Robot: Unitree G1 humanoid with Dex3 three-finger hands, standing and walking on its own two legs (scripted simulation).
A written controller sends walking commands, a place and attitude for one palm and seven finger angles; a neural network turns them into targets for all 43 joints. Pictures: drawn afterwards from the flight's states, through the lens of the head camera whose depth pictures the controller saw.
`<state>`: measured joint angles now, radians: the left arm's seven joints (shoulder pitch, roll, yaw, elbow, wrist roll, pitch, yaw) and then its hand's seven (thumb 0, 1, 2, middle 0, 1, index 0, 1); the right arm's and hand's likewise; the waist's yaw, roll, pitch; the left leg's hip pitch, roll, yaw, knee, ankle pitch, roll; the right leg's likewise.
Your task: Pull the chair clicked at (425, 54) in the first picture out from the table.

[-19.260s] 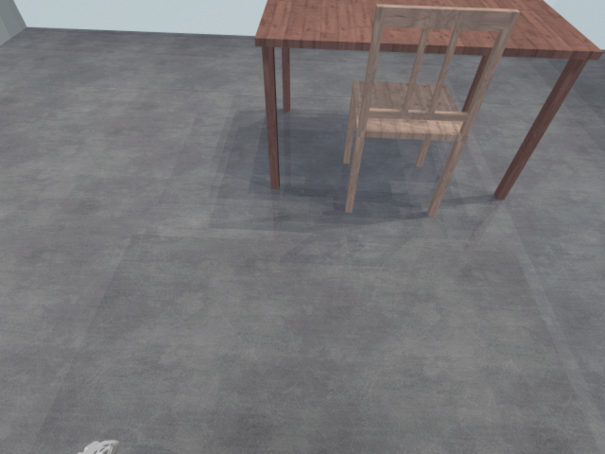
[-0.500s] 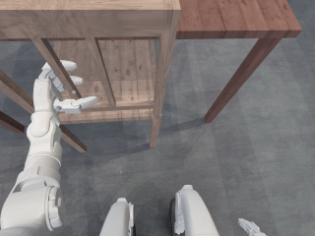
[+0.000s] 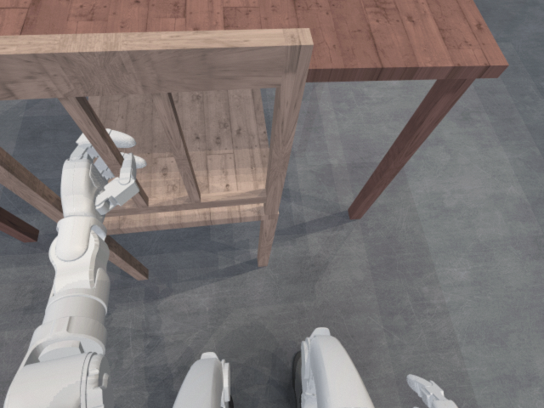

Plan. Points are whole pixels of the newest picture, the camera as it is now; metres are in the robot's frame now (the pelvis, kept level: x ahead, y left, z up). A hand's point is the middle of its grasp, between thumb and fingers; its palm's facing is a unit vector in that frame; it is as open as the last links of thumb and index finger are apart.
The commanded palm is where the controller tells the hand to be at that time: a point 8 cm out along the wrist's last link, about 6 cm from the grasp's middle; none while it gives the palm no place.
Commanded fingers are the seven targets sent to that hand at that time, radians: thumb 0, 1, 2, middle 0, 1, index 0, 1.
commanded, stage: hook a spindle and tug to test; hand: left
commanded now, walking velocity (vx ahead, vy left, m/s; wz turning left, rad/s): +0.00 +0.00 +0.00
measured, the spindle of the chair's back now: (115, 161) +0.47 +0.21 +0.02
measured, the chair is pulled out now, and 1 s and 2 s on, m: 0.02 0.06 0.18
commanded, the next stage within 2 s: step backward, pulling the chair out in 0.38 s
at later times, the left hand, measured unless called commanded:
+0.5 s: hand (131, 195) +0.41 +0.19 +0.01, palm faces +0.06 -1.00 -0.03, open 5.2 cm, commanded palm +0.39 +0.23 +0.02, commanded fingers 0.00 0.90 0.90 -0.50 -1.45 -0.50 -1.45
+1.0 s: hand (144, 202) +0.39 +0.16 +0.03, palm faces +0.05 -0.99 -0.16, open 5.0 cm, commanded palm +0.37 +0.21 +0.04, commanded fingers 0.00 0.90 0.90 -0.50 -1.45 -0.50 -1.45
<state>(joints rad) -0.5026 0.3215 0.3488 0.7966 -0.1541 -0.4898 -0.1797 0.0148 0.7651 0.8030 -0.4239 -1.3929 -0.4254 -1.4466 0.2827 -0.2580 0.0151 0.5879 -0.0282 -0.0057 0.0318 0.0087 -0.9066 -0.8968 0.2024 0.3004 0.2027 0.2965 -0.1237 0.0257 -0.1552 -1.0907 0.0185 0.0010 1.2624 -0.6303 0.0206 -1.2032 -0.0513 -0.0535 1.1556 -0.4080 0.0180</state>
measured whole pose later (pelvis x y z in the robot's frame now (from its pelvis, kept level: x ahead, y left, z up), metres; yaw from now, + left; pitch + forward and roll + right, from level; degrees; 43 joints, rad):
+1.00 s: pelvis +0.02 +0.01 +0.10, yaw -1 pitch +10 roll -1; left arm -0.47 0.23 0.12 0.98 -0.03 -0.22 0.08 0.05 0.75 0.79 -0.33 -1.17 -0.50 -1.45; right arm 0.30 -0.24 -0.02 0.65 0.03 0.09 -0.11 0.01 -0.91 -0.90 0.20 0.30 0.20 0.30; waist -0.08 -0.01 0.04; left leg -0.44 0.00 0.05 0.63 -0.37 0.03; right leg -0.57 -0.04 -0.03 0.58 -0.15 0.02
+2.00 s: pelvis -0.08 -0.02 +0.09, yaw +2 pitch +2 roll +2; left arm -0.48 0.16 0.06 1.08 -0.05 -0.24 0.13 0.03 0.71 0.81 -0.33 -1.16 -0.50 -1.45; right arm 0.25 -0.25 0.02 0.76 0.05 -0.05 -0.11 0.01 -0.91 -0.90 0.20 0.30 0.20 0.30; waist -0.07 -0.01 0.11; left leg -0.46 -0.03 0.03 0.69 -0.33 0.00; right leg -0.56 -0.09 -0.06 0.60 -0.08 0.00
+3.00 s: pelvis -0.13 -0.02 +0.09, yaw +2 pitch +2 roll +0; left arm -0.53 0.17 0.00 1.06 -0.03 -0.21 0.08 0.04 0.70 0.79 -0.29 -1.21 -0.50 -1.45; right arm 0.23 -0.23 0.01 0.75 0.03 -0.02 -0.12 0.01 -0.91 -0.90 0.20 0.30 0.20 0.30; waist -0.02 0.00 0.16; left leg -0.43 0.06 0.07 0.64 -0.25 0.00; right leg -0.43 -0.03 -0.02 0.63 -0.25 0.01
